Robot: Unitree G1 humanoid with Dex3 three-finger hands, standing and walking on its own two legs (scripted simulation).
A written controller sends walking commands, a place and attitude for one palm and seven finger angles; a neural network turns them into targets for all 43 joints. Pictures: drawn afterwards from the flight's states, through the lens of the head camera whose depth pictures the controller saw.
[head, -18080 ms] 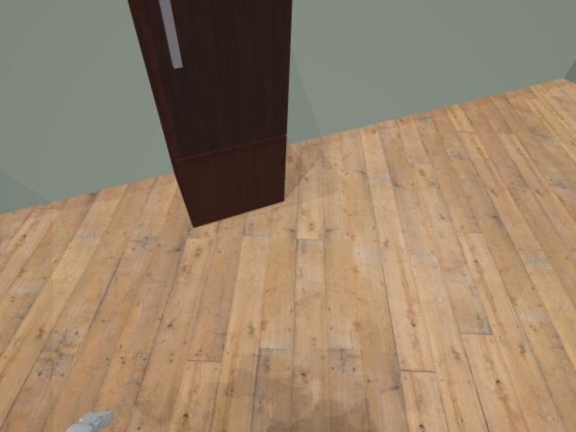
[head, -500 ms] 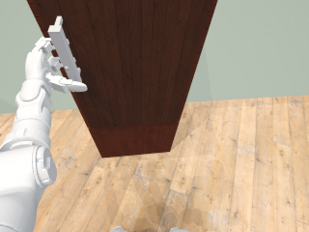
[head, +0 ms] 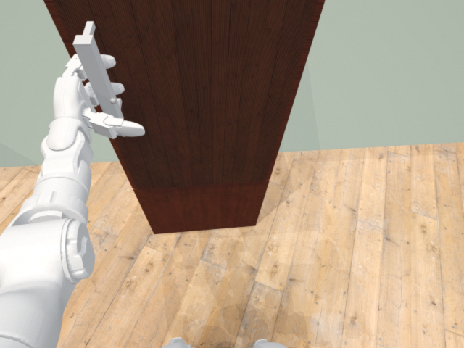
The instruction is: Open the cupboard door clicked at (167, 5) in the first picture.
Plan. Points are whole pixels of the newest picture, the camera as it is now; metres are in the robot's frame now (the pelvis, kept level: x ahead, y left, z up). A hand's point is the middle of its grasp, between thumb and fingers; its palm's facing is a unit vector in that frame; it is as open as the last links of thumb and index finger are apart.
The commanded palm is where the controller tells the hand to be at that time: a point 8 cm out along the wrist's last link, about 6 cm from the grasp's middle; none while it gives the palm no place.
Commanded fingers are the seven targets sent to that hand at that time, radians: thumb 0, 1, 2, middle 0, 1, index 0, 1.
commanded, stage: slide the fingers in behind the handle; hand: left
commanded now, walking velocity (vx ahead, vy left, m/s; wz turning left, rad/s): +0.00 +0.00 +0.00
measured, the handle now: (104, 78) +0.57 +0.19 +0.13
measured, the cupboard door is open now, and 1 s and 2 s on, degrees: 0 0 29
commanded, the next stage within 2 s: close the thumb around the handle in 0.40 s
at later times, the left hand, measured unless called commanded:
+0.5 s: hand (113, 101) +0.51 +0.16 +0.13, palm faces +0.03 -1.00 +0.00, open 14.1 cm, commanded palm +0.48 +0.21 +0.13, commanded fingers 0.00 -0.44 0.32 -0.30 -1.21 -0.30 -1.21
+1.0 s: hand (113, 101) +0.51 +0.16 +0.13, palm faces +0.05 -1.00 -0.01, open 7.7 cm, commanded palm +0.48 +0.20 +0.13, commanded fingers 0.00 0.90 0.90 -0.40 -1.35 -0.40 -1.35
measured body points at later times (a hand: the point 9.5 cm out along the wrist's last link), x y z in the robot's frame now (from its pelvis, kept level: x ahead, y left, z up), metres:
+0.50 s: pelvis +0.01 +0.01 +0.00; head +0.08 +0.02 +0.44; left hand +0.50 +0.22 +0.13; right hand +0.02 -0.26 -0.11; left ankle +0.02 +0.11 -0.70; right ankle -0.02 -0.10 -0.70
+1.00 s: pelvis +0.00 +0.01 +0.00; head +0.08 +0.02 +0.44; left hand +0.50 +0.22 +0.13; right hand +0.00 -0.25 -0.12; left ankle +0.02 +0.11 -0.70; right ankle -0.02 -0.10 -0.70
